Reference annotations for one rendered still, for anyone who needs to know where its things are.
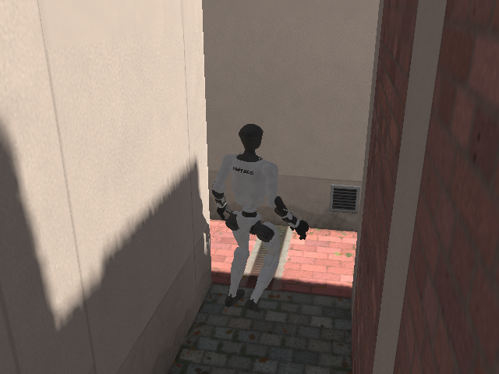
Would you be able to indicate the robot left foot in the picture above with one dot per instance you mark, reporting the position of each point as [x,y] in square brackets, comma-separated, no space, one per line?
[230,301]

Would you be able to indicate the right robot upper arm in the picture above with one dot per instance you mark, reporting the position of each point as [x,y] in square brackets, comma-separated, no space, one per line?
[270,170]

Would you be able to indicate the robot right forearm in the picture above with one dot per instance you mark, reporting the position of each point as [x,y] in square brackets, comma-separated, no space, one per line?
[285,215]

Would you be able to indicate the left robot hand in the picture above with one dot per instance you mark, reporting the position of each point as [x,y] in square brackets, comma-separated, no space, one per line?
[222,210]

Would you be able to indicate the right robot hand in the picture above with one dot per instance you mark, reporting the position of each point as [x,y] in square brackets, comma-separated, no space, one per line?
[301,229]

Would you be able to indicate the left robot upper arm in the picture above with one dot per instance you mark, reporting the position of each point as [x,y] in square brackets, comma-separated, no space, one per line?
[225,169]

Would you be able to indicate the robot left forearm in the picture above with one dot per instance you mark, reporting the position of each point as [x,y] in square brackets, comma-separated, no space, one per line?
[219,198]

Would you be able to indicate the robot right shin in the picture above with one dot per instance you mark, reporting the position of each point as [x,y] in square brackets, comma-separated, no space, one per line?
[265,276]

